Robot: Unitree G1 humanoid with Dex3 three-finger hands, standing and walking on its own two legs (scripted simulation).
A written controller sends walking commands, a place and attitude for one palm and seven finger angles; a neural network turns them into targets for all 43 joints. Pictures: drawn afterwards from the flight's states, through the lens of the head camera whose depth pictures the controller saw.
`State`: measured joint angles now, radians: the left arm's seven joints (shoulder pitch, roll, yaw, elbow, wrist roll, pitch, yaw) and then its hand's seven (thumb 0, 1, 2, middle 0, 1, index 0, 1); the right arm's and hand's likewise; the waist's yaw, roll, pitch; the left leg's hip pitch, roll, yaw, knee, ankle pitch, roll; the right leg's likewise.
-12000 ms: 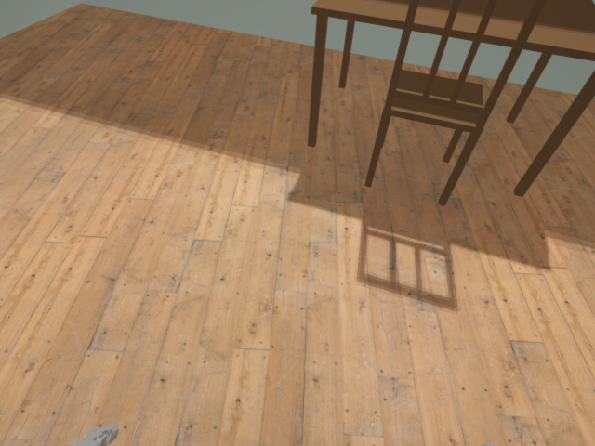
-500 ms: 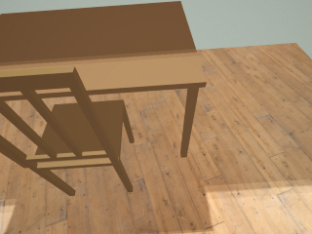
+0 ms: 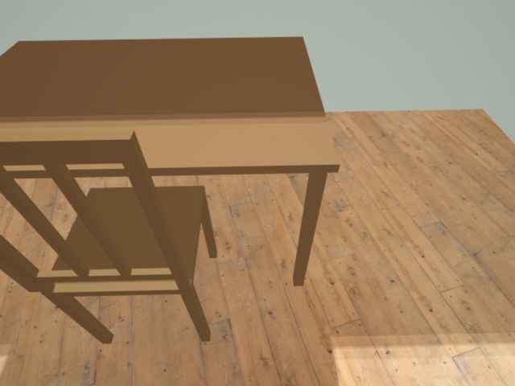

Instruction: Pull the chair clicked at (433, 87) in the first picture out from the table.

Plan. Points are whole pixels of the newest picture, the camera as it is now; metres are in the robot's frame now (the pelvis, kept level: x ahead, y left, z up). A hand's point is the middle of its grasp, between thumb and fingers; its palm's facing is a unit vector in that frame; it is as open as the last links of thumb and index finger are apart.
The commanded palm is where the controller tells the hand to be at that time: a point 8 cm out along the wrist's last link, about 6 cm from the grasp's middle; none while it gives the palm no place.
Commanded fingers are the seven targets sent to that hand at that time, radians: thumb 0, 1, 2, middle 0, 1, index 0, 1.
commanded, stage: look again from close up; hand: left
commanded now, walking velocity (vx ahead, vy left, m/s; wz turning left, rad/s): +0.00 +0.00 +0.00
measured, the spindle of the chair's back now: (45, 229) +0.41 +0.47 -0.05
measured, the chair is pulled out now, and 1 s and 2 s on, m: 0.00 0.00 0.00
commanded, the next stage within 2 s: raise the hand toward the chair's back in 0.16 s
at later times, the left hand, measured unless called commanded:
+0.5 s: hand (155, 333) +0.20 +0.17 -0.01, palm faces +0.15 -0.98 -0.08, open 7.8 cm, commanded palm +0.10 +0.21 -0.07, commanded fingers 0.00 0.60 0.77 -0.17 -0.25 -0.17 -0.25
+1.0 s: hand (164, 376) +0.15 +0.15 -0.05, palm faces -0.13 -0.99 -0.03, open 12.0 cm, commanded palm +0.12 +0.24 -0.05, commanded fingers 0.00 0.01 0.52 -0.11 -0.16 -0.11 -0.16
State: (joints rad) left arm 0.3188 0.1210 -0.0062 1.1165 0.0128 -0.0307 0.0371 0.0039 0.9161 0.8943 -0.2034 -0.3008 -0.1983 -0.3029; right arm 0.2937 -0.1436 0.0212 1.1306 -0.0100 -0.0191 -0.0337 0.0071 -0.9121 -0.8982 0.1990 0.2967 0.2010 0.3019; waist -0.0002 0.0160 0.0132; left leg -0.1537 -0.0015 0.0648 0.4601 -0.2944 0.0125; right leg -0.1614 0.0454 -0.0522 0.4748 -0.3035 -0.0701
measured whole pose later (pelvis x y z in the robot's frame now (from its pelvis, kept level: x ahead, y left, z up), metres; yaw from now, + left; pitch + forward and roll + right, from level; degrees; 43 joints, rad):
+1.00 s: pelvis -0.08 +0.00 -0.11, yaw +3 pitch +15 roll -2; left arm 0.24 0.21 0.01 0.00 -0.21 -0.36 -0.29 0.01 0.24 0.61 -0.13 -0.20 -0.13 -0.20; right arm 0.18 -0.17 0.10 0.52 0.03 -0.19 -0.04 0.01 -0.90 -0.90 0.21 0.30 0.21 0.30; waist 0.03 0.04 -0.11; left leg -1.00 0.00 -0.02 1.25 -0.50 0.02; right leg -0.95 0.01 -0.16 1.20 -0.51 -0.08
